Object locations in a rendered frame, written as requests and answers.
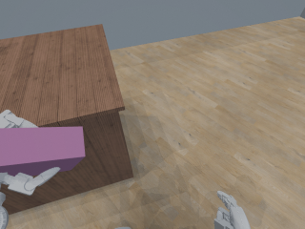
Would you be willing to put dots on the sponge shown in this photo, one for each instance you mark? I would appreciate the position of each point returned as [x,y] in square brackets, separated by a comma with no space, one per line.
[34,150]

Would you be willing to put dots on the table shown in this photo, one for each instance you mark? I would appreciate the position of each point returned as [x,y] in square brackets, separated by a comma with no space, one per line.
[66,79]

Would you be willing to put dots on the right robot hand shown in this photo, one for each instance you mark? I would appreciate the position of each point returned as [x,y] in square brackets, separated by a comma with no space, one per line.
[234,219]

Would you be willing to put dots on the left robot hand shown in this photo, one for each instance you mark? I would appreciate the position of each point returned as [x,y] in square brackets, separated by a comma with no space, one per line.
[22,183]

